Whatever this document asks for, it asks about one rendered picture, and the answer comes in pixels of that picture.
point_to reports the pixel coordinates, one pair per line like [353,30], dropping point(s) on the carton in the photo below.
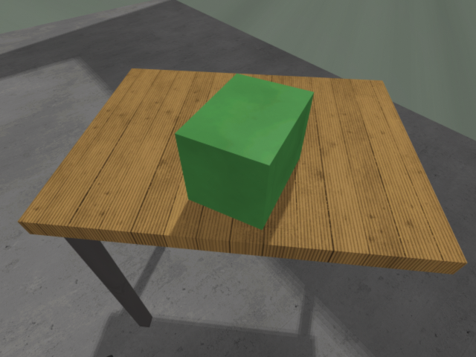
[239,150]

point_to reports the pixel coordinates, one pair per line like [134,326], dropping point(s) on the table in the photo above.
[358,194]

